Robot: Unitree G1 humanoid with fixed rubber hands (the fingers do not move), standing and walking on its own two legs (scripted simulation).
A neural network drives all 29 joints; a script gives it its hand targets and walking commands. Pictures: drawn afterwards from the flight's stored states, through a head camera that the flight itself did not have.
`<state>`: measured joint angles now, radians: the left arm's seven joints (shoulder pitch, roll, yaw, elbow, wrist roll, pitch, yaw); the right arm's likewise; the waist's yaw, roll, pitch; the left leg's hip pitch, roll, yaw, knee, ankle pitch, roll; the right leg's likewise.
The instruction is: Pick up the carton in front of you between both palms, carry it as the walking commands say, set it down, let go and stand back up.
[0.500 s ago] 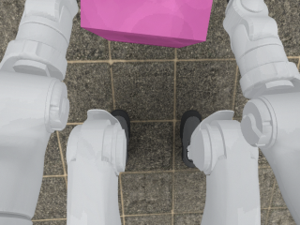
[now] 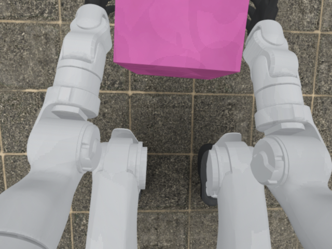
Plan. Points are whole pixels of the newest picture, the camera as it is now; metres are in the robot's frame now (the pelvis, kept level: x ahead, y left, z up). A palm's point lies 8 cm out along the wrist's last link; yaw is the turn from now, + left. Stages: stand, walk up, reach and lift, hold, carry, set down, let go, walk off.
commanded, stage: reach and lift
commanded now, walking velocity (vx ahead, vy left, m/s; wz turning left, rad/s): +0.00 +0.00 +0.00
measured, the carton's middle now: (178, 26) +0.55 +0.02 -0.20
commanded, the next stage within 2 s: none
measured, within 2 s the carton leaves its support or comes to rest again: neither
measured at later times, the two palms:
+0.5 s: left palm out of the picture +0.49 +0.18 +0.06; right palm out of the picture +0.49 -0.12 +0.06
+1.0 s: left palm out of the picture +0.44 +0.17 +0.22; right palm out of the picture +0.45 -0.13 +0.22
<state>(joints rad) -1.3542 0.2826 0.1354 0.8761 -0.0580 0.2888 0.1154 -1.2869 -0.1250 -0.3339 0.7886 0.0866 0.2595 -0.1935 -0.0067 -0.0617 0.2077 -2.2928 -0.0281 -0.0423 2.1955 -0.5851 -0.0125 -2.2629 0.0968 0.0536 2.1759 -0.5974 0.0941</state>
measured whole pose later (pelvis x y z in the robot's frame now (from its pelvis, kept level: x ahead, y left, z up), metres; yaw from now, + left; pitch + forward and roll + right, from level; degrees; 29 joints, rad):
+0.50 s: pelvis -0.01 -0.01 +0.12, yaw +2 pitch +43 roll -1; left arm -1.14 0.07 0.45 0.74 0.26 0.41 -0.01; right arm -1.08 0.06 -0.55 0.61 -0.23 0.41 -0.08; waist 0.00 -0.03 -0.13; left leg -2.05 -0.04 -0.06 1.75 -0.46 -0.03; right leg -2.03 0.08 0.06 1.75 -0.48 0.06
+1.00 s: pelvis +0.03 -0.01 +0.25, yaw +3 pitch +32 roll +0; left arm -0.72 -0.07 0.40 0.62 0.25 0.40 0.01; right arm -0.69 0.12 -0.45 0.57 -0.21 0.38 -0.06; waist 0.00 -0.02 -0.24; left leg -1.45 -0.03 -0.05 1.33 -0.45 -0.02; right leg -1.43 0.05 0.07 1.34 -0.47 0.04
